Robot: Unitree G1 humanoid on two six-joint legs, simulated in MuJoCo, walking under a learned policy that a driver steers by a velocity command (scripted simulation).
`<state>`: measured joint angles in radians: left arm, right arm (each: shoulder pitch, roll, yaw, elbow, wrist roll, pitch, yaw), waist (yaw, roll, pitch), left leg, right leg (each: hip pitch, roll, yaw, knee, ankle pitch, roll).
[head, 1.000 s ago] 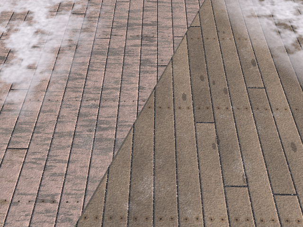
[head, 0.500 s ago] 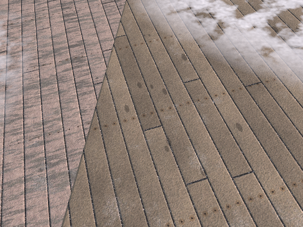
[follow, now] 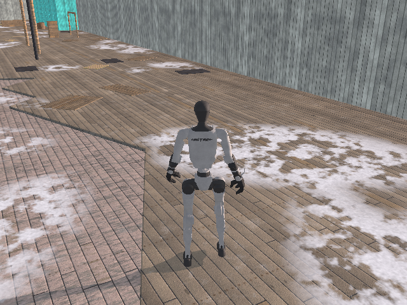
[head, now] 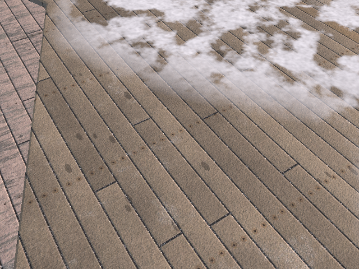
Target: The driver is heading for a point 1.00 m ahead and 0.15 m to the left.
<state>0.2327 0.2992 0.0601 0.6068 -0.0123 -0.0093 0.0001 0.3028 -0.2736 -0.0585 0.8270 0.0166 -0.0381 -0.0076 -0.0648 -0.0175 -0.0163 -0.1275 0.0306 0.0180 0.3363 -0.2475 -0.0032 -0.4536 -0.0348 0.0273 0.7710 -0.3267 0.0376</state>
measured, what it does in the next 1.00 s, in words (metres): walks ahead: right foot, then left foot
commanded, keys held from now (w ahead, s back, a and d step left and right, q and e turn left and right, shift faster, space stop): w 1.00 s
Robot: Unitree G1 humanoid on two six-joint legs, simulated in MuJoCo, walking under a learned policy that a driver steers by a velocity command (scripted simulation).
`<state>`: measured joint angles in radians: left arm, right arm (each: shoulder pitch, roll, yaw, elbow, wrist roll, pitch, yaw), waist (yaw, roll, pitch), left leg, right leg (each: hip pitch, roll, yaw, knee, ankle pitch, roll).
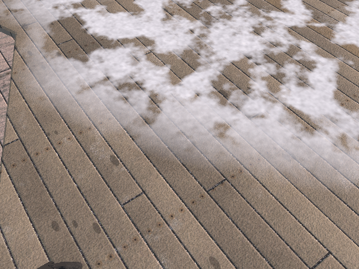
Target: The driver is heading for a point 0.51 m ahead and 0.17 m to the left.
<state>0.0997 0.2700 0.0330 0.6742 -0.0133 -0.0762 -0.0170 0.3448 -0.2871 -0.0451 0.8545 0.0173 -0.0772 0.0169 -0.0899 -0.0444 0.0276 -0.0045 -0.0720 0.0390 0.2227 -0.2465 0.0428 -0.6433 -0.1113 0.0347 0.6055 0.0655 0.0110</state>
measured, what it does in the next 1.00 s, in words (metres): walks ahead: right foot, then left foot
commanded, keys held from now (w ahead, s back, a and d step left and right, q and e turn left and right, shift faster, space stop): no key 1.00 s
